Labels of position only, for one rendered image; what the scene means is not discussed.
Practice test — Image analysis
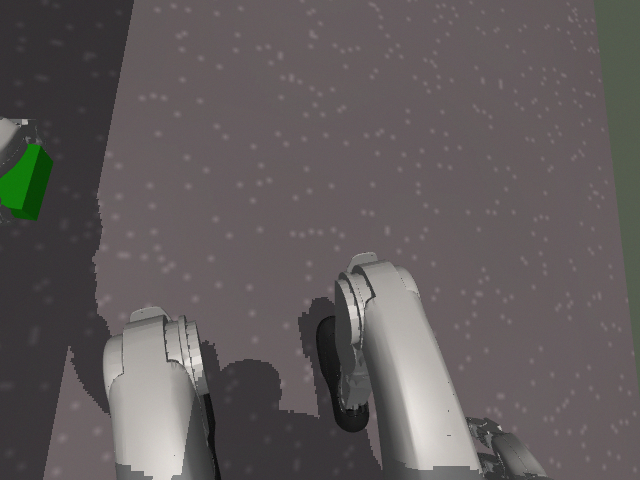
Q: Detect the small box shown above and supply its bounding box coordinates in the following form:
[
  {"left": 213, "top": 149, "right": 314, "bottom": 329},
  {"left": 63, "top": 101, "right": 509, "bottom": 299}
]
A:
[{"left": 0, "top": 144, "right": 53, "bottom": 221}]

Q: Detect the right robot foot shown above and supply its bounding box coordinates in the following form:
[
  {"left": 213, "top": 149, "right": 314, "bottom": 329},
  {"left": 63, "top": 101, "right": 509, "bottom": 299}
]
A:
[{"left": 316, "top": 316, "right": 369, "bottom": 433}]

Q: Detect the left robot hand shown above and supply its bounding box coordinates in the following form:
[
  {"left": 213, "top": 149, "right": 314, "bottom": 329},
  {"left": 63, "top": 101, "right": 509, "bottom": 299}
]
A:
[{"left": 0, "top": 116, "right": 48, "bottom": 227}]

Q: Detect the right robot hand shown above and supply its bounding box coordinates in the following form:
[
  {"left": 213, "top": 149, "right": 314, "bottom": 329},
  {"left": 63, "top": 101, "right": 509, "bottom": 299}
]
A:
[{"left": 465, "top": 417, "right": 548, "bottom": 480}]

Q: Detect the left robot foot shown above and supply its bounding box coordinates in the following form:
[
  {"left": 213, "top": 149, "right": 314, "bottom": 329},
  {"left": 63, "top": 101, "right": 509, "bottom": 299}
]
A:
[{"left": 203, "top": 393, "right": 221, "bottom": 480}]

